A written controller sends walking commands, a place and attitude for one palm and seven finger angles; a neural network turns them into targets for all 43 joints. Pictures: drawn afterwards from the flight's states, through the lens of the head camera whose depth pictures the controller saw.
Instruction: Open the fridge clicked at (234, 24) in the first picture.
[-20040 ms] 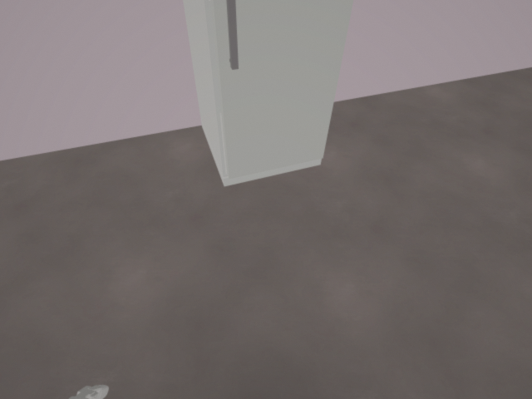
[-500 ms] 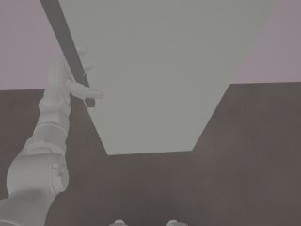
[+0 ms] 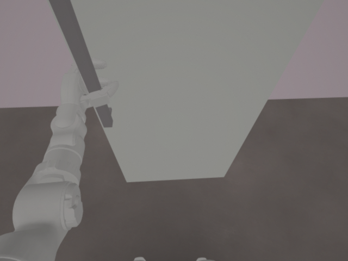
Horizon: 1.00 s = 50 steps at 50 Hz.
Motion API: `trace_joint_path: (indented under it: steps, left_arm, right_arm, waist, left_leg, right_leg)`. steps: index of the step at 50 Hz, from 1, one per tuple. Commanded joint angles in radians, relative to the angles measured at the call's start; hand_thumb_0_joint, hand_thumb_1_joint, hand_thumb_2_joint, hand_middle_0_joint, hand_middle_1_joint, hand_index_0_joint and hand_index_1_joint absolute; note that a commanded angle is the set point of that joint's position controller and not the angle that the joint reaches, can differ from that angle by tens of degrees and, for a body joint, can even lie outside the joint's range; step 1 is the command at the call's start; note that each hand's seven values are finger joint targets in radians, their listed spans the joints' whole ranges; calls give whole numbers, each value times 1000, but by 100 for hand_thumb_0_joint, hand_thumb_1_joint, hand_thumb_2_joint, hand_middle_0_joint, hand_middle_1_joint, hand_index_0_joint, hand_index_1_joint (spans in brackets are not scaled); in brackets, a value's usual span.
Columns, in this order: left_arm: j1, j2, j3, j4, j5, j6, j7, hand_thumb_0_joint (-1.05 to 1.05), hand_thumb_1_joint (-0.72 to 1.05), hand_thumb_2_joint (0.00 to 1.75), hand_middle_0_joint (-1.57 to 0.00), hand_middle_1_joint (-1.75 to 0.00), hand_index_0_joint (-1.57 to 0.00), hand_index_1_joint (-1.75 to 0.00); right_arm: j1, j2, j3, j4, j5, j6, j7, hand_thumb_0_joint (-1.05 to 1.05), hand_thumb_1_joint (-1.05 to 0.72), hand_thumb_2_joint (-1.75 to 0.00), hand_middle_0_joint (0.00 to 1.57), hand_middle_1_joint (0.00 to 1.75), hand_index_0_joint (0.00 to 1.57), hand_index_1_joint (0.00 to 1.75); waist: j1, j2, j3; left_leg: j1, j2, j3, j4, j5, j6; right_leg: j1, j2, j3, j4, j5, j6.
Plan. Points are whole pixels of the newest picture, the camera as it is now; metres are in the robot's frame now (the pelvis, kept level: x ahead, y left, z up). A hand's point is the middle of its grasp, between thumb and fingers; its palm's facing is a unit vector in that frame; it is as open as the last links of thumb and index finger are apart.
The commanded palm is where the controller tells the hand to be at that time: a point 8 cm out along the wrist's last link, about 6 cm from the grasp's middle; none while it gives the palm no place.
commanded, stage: grip the handle and tug to test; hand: left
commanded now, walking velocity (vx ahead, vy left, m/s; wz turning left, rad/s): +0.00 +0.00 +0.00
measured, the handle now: (84, 51) +0.52 +0.18 +0.19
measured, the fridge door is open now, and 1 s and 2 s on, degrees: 0 0 24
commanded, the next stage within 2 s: pull the door a little, standing still in 0.88 s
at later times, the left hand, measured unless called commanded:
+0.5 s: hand (102, 90) +0.48 +0.15 +0.12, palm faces +0.05 -1.00 +0.00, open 5.5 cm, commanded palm +0.44 +0.20 +0.11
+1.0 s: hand (101, 92) +0.47 +0.15 +0.12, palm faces +0.01 -1.00 +0.01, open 5.7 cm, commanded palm +0.43 +0.21 +0.11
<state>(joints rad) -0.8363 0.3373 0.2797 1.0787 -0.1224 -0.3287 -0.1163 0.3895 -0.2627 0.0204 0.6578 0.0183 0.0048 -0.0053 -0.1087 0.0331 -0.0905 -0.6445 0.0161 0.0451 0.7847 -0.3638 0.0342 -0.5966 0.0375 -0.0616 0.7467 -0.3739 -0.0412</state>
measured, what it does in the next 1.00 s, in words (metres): stands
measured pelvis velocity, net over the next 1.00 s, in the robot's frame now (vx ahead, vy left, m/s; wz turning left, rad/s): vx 0.04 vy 0.00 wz -0.05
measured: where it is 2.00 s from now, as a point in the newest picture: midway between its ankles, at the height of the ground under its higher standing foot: outside the picture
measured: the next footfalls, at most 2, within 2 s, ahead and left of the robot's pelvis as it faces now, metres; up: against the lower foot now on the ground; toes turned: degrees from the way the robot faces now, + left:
none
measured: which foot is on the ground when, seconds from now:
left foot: down 0.00-1.00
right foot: down 0.00-1.00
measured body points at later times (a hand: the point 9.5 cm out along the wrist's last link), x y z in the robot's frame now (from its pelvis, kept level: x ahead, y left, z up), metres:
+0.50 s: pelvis +0.00 +0.00 +0.00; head +0.07 -0.01 +0.45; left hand +0.47 +0.20 +0.12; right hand +0.04 -0.27 -0.12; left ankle +0.01 +0.10 -0.71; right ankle -0.01 -0.10 -0.71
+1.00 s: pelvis +0.04 +0.00 +0.01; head +0.09 -0.01 +0.46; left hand +0.46 +0.20 +0.12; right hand +0.11 -0.26 -0.10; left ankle +0.01 +0.10 -0.71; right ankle -0.01 -0.09 -0.71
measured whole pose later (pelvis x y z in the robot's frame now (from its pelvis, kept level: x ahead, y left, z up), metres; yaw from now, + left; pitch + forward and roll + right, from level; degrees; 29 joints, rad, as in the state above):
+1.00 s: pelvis +0.04 +0.00 +0.01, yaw -3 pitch +12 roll -1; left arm -0.49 0.29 0.28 0.63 -0.19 -0.18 -0.13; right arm 0.34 -0.26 0.00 0.58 0.03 0.02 0.01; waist -0.08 0.03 -0.11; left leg -0.49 0.02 0.07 0.68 -0.37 0.03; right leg -0.47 0.06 0.00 0.65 -0.37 -0.04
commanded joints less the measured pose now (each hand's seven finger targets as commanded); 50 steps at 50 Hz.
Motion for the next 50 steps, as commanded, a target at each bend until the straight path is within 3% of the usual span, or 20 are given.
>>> trace_joint_path:
  steps: [1, 3, 7, 9, 10, 12, 15, 17, 19, 22, 28, 30, 33, 35, 38, 39, 43, 48, 49, 50]
  left_arm:
    - [-476, 186, -4, -224, -11, -69, -5, 0, 81, 86, -44, -139, -44, -139]
    - [-498, 163, -17, -252, -13, -77, -5, 0, 90, 90, -45, -140, -45, -140]
    - [-468, 200, 16, -237, -17, -70, -4, 0, 90, 90, -45, -140, -45, -140]
    - [-442, 187, 4, -253, -15, -76, -6, 0, 90, 90, -45, -140, -45, -140]
    - [-462, 176, -11, -270, -12, -79, -7, 0, 90, 90, -45, -140, -45, -140]
    - [-464, 155, -25, -249, -12, -73, -4, 0, 90, 90, -45, -140, -45, -140]
    - [-470, 193, 2, -269, -8, -80, 1, 0, 90, 90, -45, -140, -45, -140]
    - [-456, 149, -31, -294, -10, -82, -1, 0, 90, 90, -45, -140, -45, -140]
    - [-425, 177, -4, -298, -13, -82, -2, 0, 90, 90, -45, -140, -45, -140]
    - [-426, 164, -20, -314, -16, -78, -8, 0, 90, 90, -45, -140, -45, -140]
    - [-262, 184, 15, -385, -33, -65, -17, 0, 90, 90, -45, -140, -45, -140]
    - [-246, 177, 11, -401, -40, -51, -22, 0, 90, 90, -45, -140, -45, -140]
    - [-156, 197, 36, -444, -49, -36, -26, 0, 90, 90, -45, -140, -45, -140]
    - [-127, 171, 18, -462, -55, -18, -31, 0, 90, 90, -45, -140, -45, -140]
    - [-44, 175, 30, -556, -62, -7, -33, 0, 90, 90, -45, -140, -45, -140]
    - [16, 165, 40, -552, -70, 5, -34, 0, 90, 90, -45, -140, -45, -140]
    - [94, 158, 33, -653, -82, 32, -39, 0, 90, 90, -45, -140, -45, -140]
    - [126, 170, 53, -715, -84, 64, -32, 0, 90, 90, -45, -140, -45, -140]
    - [165, 182, 72, -725, -85, 69, -31, 0, 90, 90, -45, -140, -45, -140]
    - [101, 193, 64, -703, -79, 77, -28, 0, 90, 90, -45, -140, -45, -140]
  right_arm:
    - [88, -156, -56, -77, 7, -20, -17, 0, -90, -90, 20, 30, 20, 30]
    - [93, -154, -60, -75, 5, -25, -16, 0, -90, -90, 20, 30, 20, 30]
    - [88, -156, -59, -74, 5, -24, -18, 0, -90, -90, 20, 30, 20, 30]
    - [82, -154, -59, -81, 7, -24, -16, 0, -90, -90, 20, 30, 20, 30]
    - [80, -153, -59, -78, 8, -24, -16, 0, -90, -90, 20, 30, 20, 30]
    - [82, -153, -60, -73, 7, -24, -15, 0, -90, -90, 20, 30, 20, 30]
    - [84, -158, -63, -73, 5, -23, -16, 0, -90, -90, 20, 30, 20, 30]
    - [78, -152, -63, -79, 6, -26, -12, 0, -90, -90, 20, 30, 20, 30]
    - [83, -156, -66, -74, 5, -25, -11, 0, -90, -90, 20, 30, 20, 30]
    - [75, -154, -65, -78, 7, -25, -11, 0, -90, -90, 20, 30, 20, 30]
    - [63, -156, -68, -106, 10, -24, -7, 0, -90, -90, 20, 30, 20, 30]
    - [50, -151, -65, -110, 13, -21, -6, 0, -90, -90, 20, 30, 20, 30]
    - [46, -154, -68, -127, 14, -19, -6, 0, -90, -90, 20, 30, 20, 30]
    - [34, -147, -66, -136, 17, -18, -6, 0, -90, -90, 20, 30, 20, 30]
    - [26, -147, -71, -154, 16, -18, -3, 0, -90, -90, 20, 30, 20, 30]
    - [25, -141, -70, -157, 17, -19, -2, 0, -90, -90, 20, 30, 20, 30]
    - [11, -141, -70, -177, 18, -20, 1, 0, -90, -90, 20, 30, 20, 30]
    - [-5, -138, -71, -184, 18, -15, 0, 0, -90, -90, 20, 30, 20, 30]
    - [-11, -135, -71, -187, 18, -16, 0, 0, -90, -90, 20, 30, 20, 30]
    - [-10, -139, -67, -177, 19, -10, -4, 0, -90, -90, 20, 30, 20, 30]
  waist:
    - [-16, 24, -379]
    - [-18, 34, -394]
    - [-10, -7, -392]
    - [-1, 30, -407]
    - [-9, 42, -406]
    - [-17, 21, -377]
    - [-8, 28, -407]
    - [-5, 52, -420]
    - [3, 40, -441]
    - [-2, 12, -424]
    - [40, 21, -456]
    - [38, 23, -424]
    - [59, -13, -426]
    - [56, -5, -400]
    - [81, 26, -443]
    - [90, -3, -438]
    - [97, -14, -433]
    - [99, 2, -410]
    - [110, -1, -418]
    - [86, 2, -380]
  left_leg:
    - [302, -12, -74, -62, 329, 1]
    - [333, -11, -80, -57, 358, 1]
    - [299, -14, -70, -61, 338, 4]
    - [314, -15, -70, -58, 364, 2]
    - [330, -13, -72, -56, 369, 1]
    - [325, -10, -76, -59, 354, 0]
    - [328, -12, -75, -57, 366, 1]
    - [360, -10, -79, -55, 393, -2]
    - [364, -9, -77, -48, 423, -2]
    - [342, -11, -72, -56, 401, 2]
    - [344, -16, -54, -56, 477, 6]
    - [334, -15, -48, -62, 476, 7]
    - [316, -17, -40, -69, 500, 11]
    - [317, -16, -33, -76, 505, 11]
    - [353, -16, -30, -74, 593, 12]
    - [349, -13, -27, -78, 614, 12]
    - [350, -14, -17, -89, 646, 13]
    - [363, -13, -19, -98, 656, 10]
    - [360, -14, -17, -99, 668, 10]
    - [352, -14, -20, -101, 646, 8]
  right_leg:
    - [96, 12, 45, -81, 373, 19]
    - [82, 14, 39, -76, 377, 16]
    - [124, 12, 48, -82, 397, 20]
    - [123, 11, 48, -74, 411, 17]
    - [107, 11, 46, -75, 408, 17]
    - [87, 14, 42, -80, 385, 18]
    - [107, 11, 46, -75, 402, 17]
    - [98, 13, 41, -72, 408, 15]
    - [115, 14, 43, -69, 435, 15]
    - [136, 14, 46, -76, 443, 18]
    - [212, 13, 50, -70, 533, 15]
    - [214, 11, 53, -77, 550, 19]
    - [273, 9, 54, -78, 597, 18]
    - [268, 7, 54, -85, 614, 22]
    - [310, 3, 60, -78, 677, 21]
    - [325, 1, 56, -80, 704, 24]
    - [375, -5, 60, -84, 776, 28]
    - [378, -5, 58, -94, 766, 25]
    - [392, -9, 63, -93, 793, 27]
    - [370, -8, 60, -98, 777, 28]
